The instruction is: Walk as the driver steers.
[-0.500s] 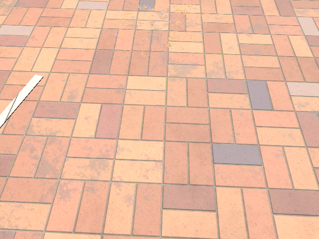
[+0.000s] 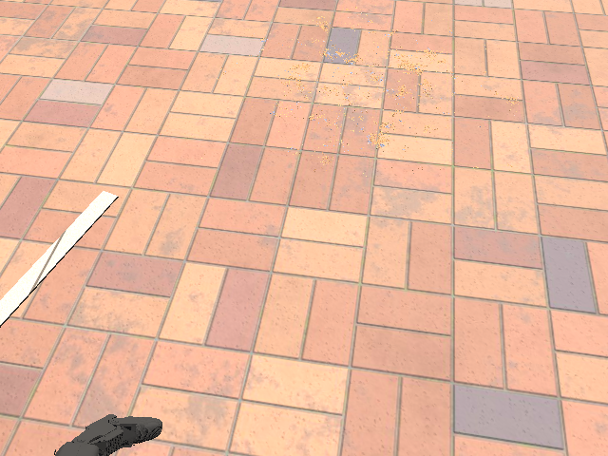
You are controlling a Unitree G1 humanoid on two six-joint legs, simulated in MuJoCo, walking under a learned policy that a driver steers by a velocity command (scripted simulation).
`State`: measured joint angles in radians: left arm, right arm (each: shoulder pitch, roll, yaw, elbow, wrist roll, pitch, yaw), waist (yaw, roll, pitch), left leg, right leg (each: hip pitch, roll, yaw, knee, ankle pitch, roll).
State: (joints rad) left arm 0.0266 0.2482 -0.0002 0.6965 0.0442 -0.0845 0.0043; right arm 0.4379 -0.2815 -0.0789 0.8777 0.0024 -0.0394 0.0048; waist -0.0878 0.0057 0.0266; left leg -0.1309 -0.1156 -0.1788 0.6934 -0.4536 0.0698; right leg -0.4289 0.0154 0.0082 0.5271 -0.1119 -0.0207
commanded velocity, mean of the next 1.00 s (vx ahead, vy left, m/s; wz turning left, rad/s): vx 0.50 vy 0.00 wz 0.46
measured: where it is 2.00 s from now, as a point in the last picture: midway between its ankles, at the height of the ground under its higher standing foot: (158, 269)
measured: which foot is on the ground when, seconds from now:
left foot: up 0.00-0.46, down 0.48-1.00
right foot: down 0.00-0.50, up 0.52-1.00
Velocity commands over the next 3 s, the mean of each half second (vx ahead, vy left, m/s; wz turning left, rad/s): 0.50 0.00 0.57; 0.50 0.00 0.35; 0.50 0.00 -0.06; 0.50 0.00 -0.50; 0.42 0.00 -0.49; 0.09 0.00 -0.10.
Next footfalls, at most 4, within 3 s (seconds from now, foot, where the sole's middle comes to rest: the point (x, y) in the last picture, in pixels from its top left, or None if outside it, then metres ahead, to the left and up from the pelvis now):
0.48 left None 0.36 0.15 -0.76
1.02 right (238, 353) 0.72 0.14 -0.76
1.54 left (118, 309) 0.87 0.43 -0.76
2.08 right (182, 212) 1.18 0.29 -0.76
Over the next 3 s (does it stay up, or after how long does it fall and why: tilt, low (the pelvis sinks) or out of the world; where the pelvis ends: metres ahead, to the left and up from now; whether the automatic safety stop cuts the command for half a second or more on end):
stays up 1.32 0.34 0.01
